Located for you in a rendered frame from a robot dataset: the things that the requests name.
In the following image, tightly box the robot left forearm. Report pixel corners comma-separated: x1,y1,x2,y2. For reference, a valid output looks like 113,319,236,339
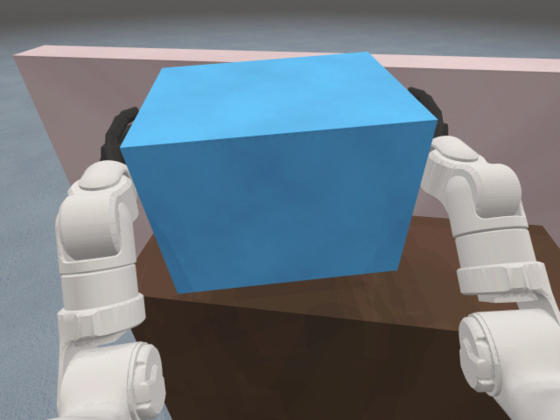
55,160,146,417

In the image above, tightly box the left robot upper arm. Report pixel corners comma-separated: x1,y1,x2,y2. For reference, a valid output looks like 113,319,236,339
48,341,165,420

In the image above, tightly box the right robot hand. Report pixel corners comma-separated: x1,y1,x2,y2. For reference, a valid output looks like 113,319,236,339
408,87,448,138

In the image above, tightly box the carton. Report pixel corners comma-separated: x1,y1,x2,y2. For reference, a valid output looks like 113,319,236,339
120,52,438,294

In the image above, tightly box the robot right forearm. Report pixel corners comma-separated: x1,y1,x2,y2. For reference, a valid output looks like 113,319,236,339
421,136,560,326

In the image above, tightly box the left robot hand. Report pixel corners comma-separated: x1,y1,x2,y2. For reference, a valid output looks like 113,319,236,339
100,107,139,165

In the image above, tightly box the right robot upper arm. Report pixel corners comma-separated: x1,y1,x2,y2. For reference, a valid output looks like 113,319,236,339
458,309,560,420

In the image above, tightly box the pedestal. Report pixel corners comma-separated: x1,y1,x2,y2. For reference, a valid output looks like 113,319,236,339
131,216,560,420

